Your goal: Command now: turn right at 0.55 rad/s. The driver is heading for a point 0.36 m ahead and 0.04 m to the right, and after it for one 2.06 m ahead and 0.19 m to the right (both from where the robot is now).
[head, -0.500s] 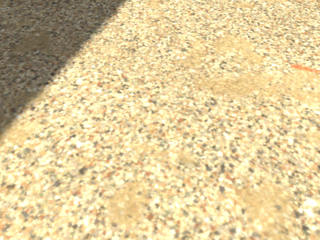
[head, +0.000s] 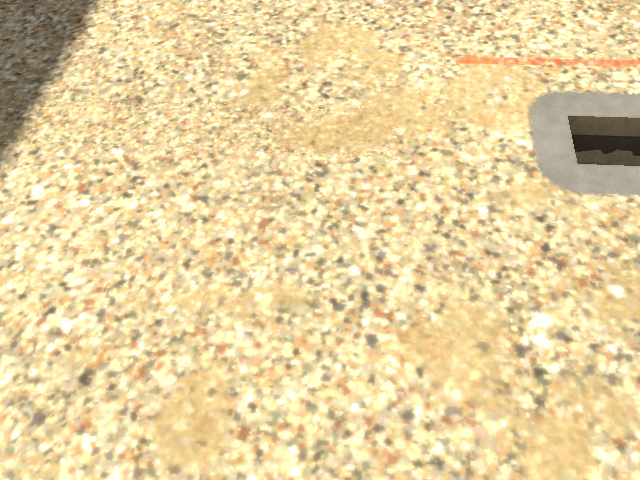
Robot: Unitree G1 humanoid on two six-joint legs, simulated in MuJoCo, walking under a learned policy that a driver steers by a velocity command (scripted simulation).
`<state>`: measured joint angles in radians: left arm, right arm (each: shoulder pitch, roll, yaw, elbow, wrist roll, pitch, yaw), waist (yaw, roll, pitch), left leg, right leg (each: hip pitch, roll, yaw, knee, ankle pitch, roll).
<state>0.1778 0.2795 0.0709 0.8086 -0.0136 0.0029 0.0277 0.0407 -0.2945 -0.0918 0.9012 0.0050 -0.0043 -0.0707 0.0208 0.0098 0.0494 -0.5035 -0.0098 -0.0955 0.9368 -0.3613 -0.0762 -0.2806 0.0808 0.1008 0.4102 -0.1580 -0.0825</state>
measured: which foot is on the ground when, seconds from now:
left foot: up 0.00-0.24, down 0.26-0.76, up 0.78-1.00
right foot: down 0.00-0.26, up 0.28-0.72, down 0.74-1.00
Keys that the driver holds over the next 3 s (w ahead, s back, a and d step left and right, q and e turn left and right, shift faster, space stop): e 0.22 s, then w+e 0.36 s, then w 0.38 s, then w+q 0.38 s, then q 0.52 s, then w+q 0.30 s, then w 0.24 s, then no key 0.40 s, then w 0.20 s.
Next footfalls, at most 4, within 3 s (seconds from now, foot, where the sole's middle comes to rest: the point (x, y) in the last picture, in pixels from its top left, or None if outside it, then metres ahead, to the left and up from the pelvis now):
0.26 left None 0.08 0.15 -0.78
0.74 right None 0.16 -0.21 -0.78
1.26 left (447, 420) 0.57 -0.18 -0.78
1.70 right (544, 355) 0.71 -0.41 -0.78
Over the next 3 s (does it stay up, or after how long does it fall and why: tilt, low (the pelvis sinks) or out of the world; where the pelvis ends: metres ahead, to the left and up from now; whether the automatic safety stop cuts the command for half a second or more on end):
stays up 0.92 -0.18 -0.01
